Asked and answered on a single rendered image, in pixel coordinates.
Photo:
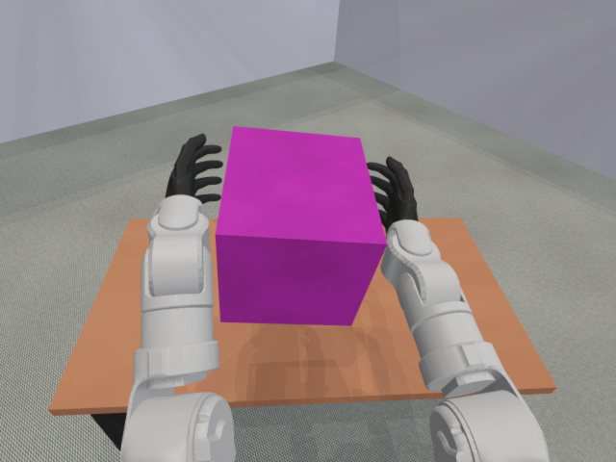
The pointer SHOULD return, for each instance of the robot left forearm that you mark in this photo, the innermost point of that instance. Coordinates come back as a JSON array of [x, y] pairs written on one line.
[[177, 296]]

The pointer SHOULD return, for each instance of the robot right hand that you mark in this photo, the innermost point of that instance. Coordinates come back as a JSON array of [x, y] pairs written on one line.
[[400, 203]]

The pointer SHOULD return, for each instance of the right robot upper arm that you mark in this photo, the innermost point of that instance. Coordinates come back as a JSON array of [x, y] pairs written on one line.
[[488, 427]]

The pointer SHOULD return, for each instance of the carton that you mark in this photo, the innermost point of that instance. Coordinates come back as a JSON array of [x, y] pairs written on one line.
[[299, 234]]

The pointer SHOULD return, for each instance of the robot right forearm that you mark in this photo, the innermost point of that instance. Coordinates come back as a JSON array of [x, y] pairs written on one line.
[[455, 360]]

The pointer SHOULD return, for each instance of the robot left hand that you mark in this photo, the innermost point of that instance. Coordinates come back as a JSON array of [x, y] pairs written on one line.
[[181, 180]]

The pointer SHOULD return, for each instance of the left robot upper arm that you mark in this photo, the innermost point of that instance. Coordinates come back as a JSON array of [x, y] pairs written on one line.
[[196, 427]]

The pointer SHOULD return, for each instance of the table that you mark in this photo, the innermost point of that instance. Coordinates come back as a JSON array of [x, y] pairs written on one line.
[[272, 364]]

